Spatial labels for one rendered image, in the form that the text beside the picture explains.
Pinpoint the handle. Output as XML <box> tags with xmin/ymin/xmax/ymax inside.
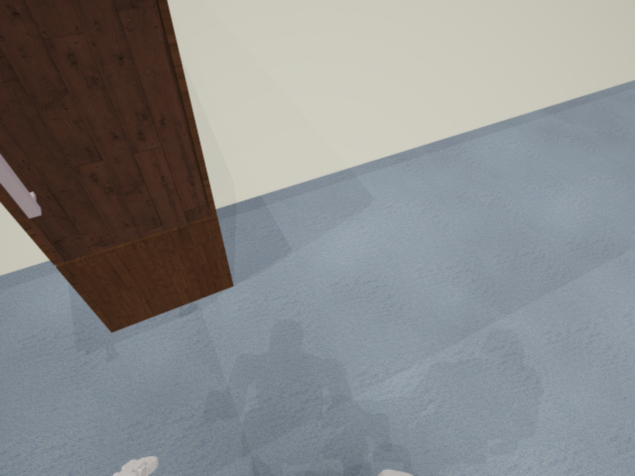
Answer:
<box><xmin>0</xmin><ymin>154</ymin><xmax>42</xmax><ymax>218</ymax></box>

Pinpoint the left robot hand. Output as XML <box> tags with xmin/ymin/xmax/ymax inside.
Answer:
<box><xmin>112</xmin><ymin>456</ymin><xmax>159</xmax><ymax>476</ymax></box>

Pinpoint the cupboard door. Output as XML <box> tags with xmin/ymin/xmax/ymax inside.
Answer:
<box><xmin>0</xmin><ymin>0</ymin><xmax>210</xmax><ymax>263</ymax></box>

